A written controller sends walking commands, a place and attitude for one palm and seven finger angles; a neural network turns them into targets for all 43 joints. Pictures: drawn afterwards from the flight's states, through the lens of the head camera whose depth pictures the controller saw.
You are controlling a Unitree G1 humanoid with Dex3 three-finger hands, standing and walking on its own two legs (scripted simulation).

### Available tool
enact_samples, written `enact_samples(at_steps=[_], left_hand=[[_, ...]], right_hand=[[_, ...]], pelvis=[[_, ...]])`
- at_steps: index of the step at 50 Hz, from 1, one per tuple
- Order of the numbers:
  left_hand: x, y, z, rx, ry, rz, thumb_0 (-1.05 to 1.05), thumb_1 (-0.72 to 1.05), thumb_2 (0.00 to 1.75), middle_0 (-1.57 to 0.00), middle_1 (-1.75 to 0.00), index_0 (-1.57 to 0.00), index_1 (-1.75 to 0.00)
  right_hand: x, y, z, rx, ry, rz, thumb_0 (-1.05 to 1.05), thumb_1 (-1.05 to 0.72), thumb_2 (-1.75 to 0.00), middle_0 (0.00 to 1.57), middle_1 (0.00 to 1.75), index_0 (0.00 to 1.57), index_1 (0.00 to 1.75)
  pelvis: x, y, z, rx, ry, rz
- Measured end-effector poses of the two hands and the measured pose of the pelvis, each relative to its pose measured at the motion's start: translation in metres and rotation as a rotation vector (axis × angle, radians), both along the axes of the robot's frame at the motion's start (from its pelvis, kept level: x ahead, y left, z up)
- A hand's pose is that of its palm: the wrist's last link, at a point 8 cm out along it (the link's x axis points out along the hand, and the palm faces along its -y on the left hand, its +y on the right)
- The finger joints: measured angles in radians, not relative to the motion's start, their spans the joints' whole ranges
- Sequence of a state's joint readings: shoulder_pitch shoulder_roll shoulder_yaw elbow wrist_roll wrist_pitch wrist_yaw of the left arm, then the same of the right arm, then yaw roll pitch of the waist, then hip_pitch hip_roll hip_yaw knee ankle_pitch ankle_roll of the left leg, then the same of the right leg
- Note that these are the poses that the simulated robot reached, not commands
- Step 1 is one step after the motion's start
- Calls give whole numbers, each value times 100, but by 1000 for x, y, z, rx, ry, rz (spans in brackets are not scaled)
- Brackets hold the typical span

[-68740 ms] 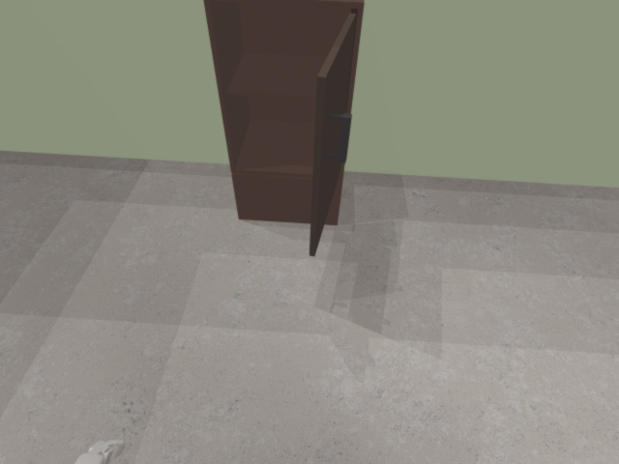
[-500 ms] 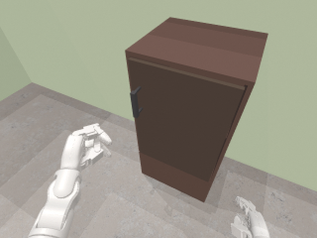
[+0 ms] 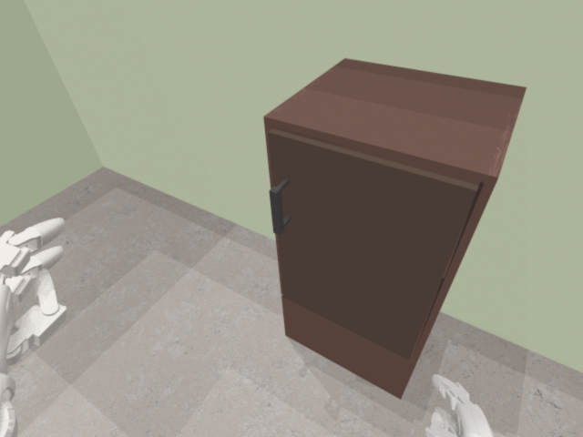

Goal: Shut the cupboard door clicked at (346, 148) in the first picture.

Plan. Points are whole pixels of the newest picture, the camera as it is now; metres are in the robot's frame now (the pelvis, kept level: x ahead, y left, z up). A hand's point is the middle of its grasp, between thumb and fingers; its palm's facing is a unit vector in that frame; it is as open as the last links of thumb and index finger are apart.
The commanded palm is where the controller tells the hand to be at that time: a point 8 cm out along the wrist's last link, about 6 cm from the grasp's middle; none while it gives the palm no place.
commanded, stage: draw the hand back to the body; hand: left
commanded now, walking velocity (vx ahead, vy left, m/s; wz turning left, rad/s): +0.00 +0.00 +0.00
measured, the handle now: (281, 206) +0.62 +0.11 -0.05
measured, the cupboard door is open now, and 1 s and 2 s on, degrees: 0 0 0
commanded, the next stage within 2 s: step back with the hand held close in 0.34 s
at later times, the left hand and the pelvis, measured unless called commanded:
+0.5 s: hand (80, 318) +0.18 +0.25 +0.16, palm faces +0.44 -0.80 -0.40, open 7.4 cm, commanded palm +0.13 +0.28 +0.17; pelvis -0.01 -0.02 +0.00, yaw +0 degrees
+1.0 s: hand (56, 334) +0.17 +0.27 +0.15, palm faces +0.35 -0.80 -0.48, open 7.4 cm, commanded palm +0.11 +0.31 +0.17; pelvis -0.04 +0.01 -0.01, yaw -2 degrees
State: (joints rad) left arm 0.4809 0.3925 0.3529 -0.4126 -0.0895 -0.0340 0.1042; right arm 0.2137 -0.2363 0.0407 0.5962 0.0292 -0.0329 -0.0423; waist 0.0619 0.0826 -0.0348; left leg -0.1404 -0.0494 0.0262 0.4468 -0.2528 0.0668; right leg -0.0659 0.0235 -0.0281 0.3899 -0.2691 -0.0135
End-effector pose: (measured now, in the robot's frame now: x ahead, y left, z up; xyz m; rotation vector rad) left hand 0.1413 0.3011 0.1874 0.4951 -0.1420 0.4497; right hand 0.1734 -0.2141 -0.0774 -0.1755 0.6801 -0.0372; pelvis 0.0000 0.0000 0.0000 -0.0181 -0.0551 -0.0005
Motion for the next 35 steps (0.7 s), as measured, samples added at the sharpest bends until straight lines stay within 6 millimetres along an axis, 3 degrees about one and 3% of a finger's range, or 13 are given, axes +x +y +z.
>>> enact_samples(at_steps=[3,11,20,35], left_hand=[[-9,3,2,7,-11,30,2,90,90,-32,-42,-32,-42],[-6,-11,-25,-90,30,20,2,90,90,-23,-32,-23,-33],[-3,-21,-2,-20,-45,-31,2,89,90,-22,-30,-22,-30],[13,-17,-18,11,35,-61,2,89,90,-21,-30,-21,-30]], right_hand=[[-3,-5,-1,-8,0,-3,1,-90,-90,21,30,20,29],[-12,-18,1,-37,-5,-17,1,-90,-90,21,30,20,29],[-11,-24,6,-24,-54,-39,1,-90,-90,21,30,20,29],[-23,-40,-8,-67,69,-118,1,-90,-90,21,30,20,29]], pelvis=[[-3,-1,0,1,-4,5],[-10,-8,0,6,-9,7],[-10,-15,0,6,-22,-3],[-8,-8,-2,-2,64,-17]])
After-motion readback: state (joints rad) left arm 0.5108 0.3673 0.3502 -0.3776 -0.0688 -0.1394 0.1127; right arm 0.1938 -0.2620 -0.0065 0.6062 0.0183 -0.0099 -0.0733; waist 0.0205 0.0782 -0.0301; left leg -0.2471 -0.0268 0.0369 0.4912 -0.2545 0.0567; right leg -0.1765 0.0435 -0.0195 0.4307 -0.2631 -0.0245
